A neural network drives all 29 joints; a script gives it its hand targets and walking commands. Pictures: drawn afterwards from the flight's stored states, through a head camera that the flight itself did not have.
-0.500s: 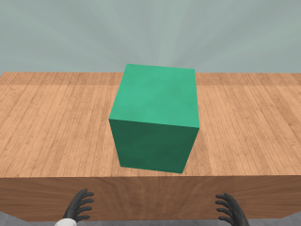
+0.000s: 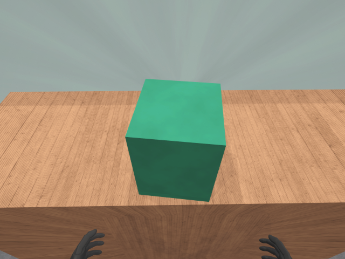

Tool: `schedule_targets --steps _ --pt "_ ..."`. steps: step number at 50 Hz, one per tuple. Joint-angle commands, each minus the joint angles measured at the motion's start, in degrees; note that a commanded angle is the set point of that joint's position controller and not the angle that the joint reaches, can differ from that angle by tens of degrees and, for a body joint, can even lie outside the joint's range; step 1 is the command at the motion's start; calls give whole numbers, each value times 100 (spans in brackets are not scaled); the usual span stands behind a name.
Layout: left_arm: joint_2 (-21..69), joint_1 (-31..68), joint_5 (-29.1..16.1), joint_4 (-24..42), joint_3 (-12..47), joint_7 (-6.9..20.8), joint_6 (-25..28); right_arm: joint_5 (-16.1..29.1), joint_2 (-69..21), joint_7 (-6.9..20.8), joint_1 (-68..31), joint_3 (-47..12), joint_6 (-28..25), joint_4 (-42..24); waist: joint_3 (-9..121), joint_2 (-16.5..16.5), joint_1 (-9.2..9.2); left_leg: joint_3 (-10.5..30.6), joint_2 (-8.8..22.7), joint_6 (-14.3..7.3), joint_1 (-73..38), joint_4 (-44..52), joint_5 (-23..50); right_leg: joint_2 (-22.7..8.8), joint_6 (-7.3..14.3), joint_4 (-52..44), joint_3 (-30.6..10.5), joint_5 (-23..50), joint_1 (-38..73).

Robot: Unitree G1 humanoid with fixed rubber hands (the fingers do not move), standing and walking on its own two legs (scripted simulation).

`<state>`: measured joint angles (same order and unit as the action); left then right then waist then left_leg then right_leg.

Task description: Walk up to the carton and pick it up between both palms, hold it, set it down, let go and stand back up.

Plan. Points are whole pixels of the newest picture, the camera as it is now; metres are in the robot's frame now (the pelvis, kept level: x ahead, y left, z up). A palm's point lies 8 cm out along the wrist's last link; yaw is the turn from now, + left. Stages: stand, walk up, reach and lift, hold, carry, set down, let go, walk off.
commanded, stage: stand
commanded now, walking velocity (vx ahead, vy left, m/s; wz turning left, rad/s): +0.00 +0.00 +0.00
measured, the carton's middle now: (177, 141) +0.41 +0.01 +0.04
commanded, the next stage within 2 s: none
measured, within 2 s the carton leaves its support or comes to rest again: neither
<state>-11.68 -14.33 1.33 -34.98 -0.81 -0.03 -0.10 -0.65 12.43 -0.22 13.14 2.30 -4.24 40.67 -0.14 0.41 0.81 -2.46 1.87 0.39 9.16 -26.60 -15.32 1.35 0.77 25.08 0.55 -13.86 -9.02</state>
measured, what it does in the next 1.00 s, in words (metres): stands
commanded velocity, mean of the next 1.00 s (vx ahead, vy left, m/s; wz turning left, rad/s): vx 0.00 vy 0.00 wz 0.00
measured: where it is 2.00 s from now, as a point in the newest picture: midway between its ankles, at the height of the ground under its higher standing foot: outside the picture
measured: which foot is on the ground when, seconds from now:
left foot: down 0.00-1.00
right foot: down 0.00-1.00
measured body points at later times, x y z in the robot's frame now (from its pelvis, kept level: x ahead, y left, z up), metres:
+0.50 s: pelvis -0.04 +0.01 +0.00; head -0.05 +0.01 +0.45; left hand +0.03 +0.27 -0.12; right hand +0.02 -0.24 -0.13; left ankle -0.01 +0.12 -0.74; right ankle +0.00 -0.11 -0.74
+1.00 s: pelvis -0.05 +0.02 +0.00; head -0.05 +0.01 +0.45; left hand -0.03 +0.27 -0.14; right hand -0.02 -0.24 -0.14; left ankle -0.01 +0.12 -0.74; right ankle +0.00 -0.11 -0.74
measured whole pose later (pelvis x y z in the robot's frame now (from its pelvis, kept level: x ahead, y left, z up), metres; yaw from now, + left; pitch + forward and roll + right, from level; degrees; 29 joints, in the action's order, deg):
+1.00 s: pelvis -0.05 +0.02 +0.00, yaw +0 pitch -2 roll +0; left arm -13.8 -23.9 0.9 -47.9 0.2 -0.5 1.3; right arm -0.6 14.0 -0.2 22.8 0.6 -0.7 47.8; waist -0.7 0.6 0.3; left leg -2.9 0.4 -1.1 14.3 -28.9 -12.4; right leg 0.0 -0.5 28.0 -0.7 -11.3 -14.5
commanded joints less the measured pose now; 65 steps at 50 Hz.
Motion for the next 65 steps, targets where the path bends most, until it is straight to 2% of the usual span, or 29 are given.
schedule_targets --steps 1,8,21,24,30,45,51,65 --pt "-773 -4 27 374 -282 13 358 -9 798 -17 176 197 64 -428 68 -113 -68 551 468 -207 33 282 1112 -698 94 -310 -558 1409 -246" --pt "-894 -293 6 114 -255 -2 386 -10 885 16 377 167 91 -279 48 -39 -62 628 446 -225 139 405 897 -711 98 -294 -574 1133 -136" --pt "-1019 -727 -33 -327 -147 -55 322 -1 952 22 811 82 160 7 -445 -14 -50 726 391 -209 692 697 -346 -640 49 -393 -613 -102 -422" --pt "-1015 -794 -30 -415 -130 -56 312 3 963 19 871 68 164 45 -430 84 -38 768 398 -216 776 770 -575 -630 40 -353 -616 -235 -433" --pt "-998 -908 -22 -569 -119 -56 299 11 976 12 951 66 187 107 -514 67 -32 830 414 -231 987 850 -998 -589 27 -312 -620 -459 -509" --pt "-979 -1126 -39 -897 -100 -77 257 1 956 -23 1151 36 239 332 -492 17 -67 792 396 -220 903 741 -976 -574 17 -329 -706 -630 -807" --pt "-997 -1134 -56 -990 -90 -96 255 7 926 -47 1210 6 243 434 -389 -71 -75 741 380 -211 721 620 -587 -608 24 -360 -747 -454 -786" --pt "-976 -1056 -86 -1184 -74 -131 221 44 886 -95 1198 -52 261 671 -397 9 -73 726 412 -199 652 656 -192 -628 24 -344 -771 -8 -607"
